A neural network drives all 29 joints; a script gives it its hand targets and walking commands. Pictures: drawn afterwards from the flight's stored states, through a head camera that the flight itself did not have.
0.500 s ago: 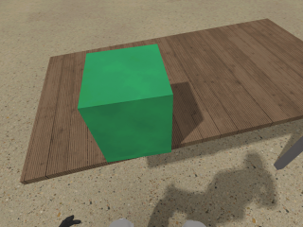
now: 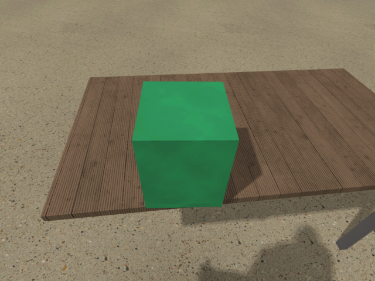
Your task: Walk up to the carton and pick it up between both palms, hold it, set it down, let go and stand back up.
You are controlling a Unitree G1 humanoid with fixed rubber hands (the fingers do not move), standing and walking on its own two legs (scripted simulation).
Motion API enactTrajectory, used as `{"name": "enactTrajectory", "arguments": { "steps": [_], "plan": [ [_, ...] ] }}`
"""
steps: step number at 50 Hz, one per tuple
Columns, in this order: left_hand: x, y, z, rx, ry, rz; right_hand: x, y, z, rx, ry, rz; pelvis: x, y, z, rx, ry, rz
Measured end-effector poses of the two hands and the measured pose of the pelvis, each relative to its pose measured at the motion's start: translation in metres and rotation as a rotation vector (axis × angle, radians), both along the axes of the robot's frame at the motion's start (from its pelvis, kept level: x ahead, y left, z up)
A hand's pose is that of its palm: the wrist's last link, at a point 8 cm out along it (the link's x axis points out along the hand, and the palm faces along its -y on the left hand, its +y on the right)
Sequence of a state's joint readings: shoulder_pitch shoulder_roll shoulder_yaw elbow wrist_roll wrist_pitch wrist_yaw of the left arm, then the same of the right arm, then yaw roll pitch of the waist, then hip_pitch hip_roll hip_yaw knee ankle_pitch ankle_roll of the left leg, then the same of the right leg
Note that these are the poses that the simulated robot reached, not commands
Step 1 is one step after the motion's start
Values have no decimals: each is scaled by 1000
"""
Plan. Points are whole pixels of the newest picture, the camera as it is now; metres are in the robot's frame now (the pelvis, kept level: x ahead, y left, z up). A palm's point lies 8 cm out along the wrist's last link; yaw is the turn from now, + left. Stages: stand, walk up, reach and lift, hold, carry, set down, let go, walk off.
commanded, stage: walk up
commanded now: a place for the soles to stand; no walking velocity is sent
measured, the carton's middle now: (183, 146) +0.44 +0.03 +0.05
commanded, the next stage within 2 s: reach and lift in 1.12 s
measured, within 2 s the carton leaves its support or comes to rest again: neither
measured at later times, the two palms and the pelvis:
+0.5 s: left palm out of the picture +0.09 +0.26 -0.11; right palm out of the picture +0.09 -0.25 -0.10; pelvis +0.02 +0.00 +0.00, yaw +5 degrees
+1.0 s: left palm out of the picture +0.08 +0.28 -0.11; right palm out of the picture +0.16 -0.23 -0.10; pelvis +0.03 +0.01 +0.00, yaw +10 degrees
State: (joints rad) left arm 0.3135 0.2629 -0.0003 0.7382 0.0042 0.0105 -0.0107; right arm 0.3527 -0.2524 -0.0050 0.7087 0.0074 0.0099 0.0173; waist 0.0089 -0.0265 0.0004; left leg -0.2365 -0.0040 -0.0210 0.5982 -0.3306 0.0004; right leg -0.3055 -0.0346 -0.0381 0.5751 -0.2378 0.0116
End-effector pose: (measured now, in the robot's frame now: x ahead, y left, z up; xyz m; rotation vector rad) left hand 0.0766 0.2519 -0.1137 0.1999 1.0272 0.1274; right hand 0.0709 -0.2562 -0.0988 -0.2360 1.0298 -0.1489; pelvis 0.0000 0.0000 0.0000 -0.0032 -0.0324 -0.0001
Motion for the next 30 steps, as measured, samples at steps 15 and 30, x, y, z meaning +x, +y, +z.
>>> {"name": "enactTrajectory", "arguments": {
  "steps": [15, 30],
  "plan": [
    [9, 12, 17, 60, -31, 20, 20, 4, -6, 20, 1, 44, 7, -1, 2, -1, 8, 41],
    [15, 12, 4, 25, -19, 63, 27, 5, -4, -18, 68, 72, 26, 3, 0, -13, 19, 104]
  ]
}}
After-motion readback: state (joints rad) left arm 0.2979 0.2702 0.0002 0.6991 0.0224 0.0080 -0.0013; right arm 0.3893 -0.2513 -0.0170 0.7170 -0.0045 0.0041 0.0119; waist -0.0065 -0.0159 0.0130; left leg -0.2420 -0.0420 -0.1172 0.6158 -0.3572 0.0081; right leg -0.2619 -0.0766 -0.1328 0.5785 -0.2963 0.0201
